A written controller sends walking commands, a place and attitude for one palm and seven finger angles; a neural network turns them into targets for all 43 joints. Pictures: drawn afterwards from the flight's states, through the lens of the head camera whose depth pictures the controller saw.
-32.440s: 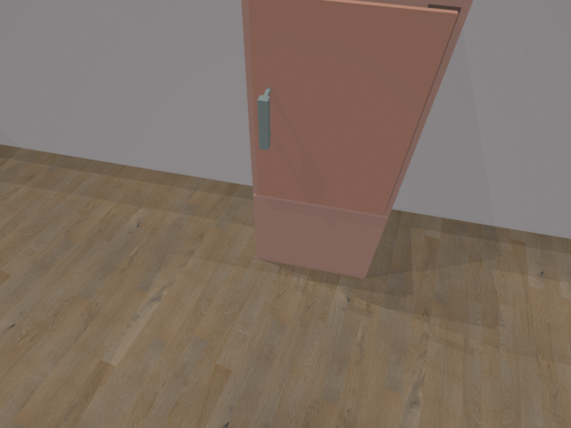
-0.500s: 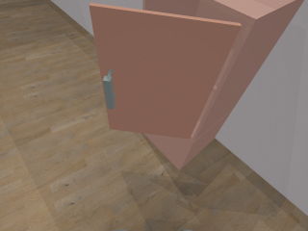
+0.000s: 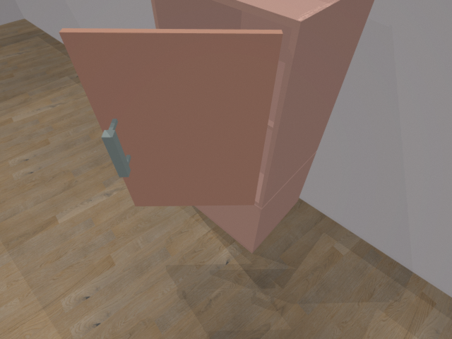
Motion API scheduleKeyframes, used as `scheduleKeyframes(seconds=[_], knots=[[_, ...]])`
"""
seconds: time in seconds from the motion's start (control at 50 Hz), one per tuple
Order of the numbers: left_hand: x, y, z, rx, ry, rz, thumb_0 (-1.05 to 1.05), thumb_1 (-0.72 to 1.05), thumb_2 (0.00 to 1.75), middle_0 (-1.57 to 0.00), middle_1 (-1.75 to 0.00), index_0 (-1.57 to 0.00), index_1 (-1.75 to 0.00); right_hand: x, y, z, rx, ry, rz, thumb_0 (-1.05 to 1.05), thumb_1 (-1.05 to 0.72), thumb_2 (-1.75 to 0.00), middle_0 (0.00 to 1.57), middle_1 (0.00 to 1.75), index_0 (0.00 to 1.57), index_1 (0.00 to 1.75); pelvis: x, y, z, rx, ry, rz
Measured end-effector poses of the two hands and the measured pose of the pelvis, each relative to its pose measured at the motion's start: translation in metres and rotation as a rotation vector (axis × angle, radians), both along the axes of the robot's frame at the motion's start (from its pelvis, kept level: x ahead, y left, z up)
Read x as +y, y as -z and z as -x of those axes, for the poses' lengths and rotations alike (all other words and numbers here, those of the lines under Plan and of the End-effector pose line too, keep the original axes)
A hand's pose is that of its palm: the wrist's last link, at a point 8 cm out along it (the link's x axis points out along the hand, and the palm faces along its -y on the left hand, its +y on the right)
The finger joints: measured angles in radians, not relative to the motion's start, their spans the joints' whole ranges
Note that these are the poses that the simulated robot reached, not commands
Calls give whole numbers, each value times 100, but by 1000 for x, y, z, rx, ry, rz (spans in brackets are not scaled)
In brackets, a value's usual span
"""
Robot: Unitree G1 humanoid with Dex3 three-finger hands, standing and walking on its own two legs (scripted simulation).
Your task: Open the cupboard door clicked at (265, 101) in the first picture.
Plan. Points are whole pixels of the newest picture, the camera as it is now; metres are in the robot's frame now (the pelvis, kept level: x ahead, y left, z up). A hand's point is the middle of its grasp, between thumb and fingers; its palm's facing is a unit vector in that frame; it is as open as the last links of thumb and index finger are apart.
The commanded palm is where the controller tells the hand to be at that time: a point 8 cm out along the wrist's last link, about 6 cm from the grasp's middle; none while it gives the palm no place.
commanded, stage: come to a stop and stand still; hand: left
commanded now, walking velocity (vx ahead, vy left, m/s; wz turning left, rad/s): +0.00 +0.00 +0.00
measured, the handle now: (119, 148) +0.56 +0.27 -0.02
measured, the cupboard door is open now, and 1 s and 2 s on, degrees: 43 43 43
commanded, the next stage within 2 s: look again from close up in 0.88 s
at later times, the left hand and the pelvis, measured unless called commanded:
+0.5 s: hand out of the picture -0.01 +0.13 -0.18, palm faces +0.06 -0.99 -0.15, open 7.4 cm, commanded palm none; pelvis +0.02 -0.02 +0.00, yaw +0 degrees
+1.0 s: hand out of the picture +0.04 +0.16 -0.18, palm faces +0.03 -0.98 -0.19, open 7.4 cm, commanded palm none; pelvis +0.04 -0.01 +0.00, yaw +0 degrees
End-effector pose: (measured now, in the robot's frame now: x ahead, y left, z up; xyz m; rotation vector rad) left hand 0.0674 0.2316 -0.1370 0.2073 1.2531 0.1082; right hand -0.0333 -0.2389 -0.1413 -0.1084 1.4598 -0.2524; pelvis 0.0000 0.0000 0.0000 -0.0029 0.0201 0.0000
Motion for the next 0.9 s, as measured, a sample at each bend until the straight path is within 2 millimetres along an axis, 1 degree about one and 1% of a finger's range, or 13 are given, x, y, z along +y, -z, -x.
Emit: scheduleKeyframes(seconds=[0.02,0.06,0.12,0.24,0.32,0.38,0.44,0.54,0.66,0.78,0.9], knots=[[-5,2,3,7,-5,7,0,90,89,-20,-30,-19,-30,0,2,1,1,-2,-6,1,-91,-90,20,30,20,30,-2,1,-1,-7,-2,1],[-9,4,9,12,-30,2,0,92,89,-20,-30,-20,-30,2,2,0,1,-5,-17,1,-91,-90,20,30,20,30,-7,1,-3,-20,-5,-4],[-14,6,20,31,-52,6,0,93,89,-20,-30,-20,-30,4,2,-6,-6,-15,-32,1,-91,-90,20,30,20,30,-14,0,-5,-32,-6,-8],[-27,6,47,99,-83,23,0,93,89,-20,-30,-20,-30,4,4,-27,-32,-45,-50,1,-91,-90,20,30,20,30,-21,-2,-8,-36,-8,-5],[-36,7,64,149,-105,38,0,92,89,-20,-30,-20,-30,-2,2,-40,-39,-63,-39,1,-92,-90,20,30,20,30,-22,-3,-12,-34,-9,-6],[-41,7,73,181,-118,50,0,91,89,-20,-30,-20,-30,-7,1,-49,-46,-72,-27,1,-92,-90,20,30,20,30,-23,-4,-16,-33,-8,-8],[-46,9,78,204,-126,60,0,91,89,-20,-30,-20,-30,-10,-1,-58,-54,-80,-15,1,-92,-90,20,30,20,30,-24,-4,-20,-32,-7,-10],[-49,10,77,218,-130,70,0,90,89,-20,-30,-20,-30,-12,-3,-71,-70,-89,-2,1,-91,-90,20,30,20,30,-24,-4,-27,-33,-5,-11],[-46,11,64,200,-123,67,0,90,89,-20,-30,-20,-30,-9,-4,-83,-83,-95,1,1,-91,-90,20,30,20,30,-22,-4,-32,-33,-4,-13],[-39,10,48,168,-111,55,0,90,89,-20,-30,-20,-30,-7,-4,-86,-84,-94,1,1,-92,-90,20,30,20,30,-20,-5,-37,-33,-4,-15],[-30,10,35,143,-101,44,0,90,89,-20,-30,-20,-30,-3,-5,-83,-74,-91,0,1,-92,-90,20,30,20,30,-17,-5,-39,-33,-4,-16]])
